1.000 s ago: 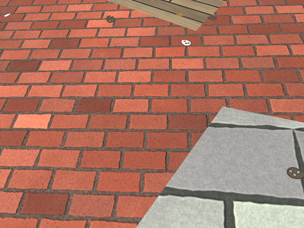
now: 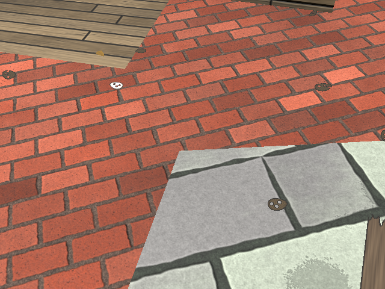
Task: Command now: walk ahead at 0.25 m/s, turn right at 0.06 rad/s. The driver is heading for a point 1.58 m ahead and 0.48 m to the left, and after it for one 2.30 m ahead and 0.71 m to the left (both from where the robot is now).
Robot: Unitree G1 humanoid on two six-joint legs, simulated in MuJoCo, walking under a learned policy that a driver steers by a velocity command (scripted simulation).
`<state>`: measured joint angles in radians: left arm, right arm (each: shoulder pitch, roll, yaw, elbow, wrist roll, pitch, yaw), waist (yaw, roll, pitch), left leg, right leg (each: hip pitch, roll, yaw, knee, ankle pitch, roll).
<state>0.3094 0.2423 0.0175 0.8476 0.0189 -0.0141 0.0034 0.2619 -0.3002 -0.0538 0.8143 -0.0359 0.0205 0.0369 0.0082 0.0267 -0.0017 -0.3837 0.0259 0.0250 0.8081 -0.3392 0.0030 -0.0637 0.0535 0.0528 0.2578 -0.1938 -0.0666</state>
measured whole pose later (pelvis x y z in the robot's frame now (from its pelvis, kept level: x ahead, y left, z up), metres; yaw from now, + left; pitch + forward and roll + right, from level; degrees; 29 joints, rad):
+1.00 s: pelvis +0.23 -0.01 -0.01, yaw +0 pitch +0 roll +0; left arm 0.31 0.22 0.04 1.03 0.02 -0.08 0.00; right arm 0.33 -0.24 -0.04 1.02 -0.03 -0.05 0.02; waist 0.00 0.03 0.03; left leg -0.36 0.01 0.02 1.04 -0.35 0.08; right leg -0.12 0.05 -0.07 0.39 -0.27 -0.07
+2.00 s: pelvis +0.77 -0.03 -0.02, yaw +11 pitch +1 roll +0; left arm 0.10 0.21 0.04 0.86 0.04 -0.08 0.00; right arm 0.36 -0.24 -0.07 0.98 -0.01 -0.05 0.00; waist -0.05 0.03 0.06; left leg -0.34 -0.02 -0.02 1.11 -0.37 0.09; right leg -0.33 0.00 -0.11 0.49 -0.18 -0.05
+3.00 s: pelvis +1.26 +0.20 -0.03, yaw +46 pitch +2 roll +0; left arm 0.02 0.25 0.02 0.68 0.04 -0.07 0.00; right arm 0.45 -0.29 -0.08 0.88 0.00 -0.05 0.00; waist -0.09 0.00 0.05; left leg -0.05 -0.14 -0.21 0.71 -0.50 0.10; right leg -0.48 0.02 -0.01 0.57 -0.11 -0.03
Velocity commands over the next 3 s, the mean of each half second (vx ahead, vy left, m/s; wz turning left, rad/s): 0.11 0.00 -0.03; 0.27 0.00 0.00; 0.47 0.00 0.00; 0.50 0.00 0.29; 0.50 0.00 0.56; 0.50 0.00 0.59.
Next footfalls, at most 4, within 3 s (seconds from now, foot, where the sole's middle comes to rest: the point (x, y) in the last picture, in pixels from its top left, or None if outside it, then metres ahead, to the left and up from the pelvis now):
0.16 left None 0.12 0.12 -0.79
0.52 right None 0.14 -0.08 -0.79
0.86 right None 0.24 -0.08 -0.79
1.34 left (190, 275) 0.58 0.07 -0.79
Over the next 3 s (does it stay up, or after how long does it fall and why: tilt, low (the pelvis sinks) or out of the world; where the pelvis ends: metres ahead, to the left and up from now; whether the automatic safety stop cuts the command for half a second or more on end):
stays up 1.26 0.20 -0.03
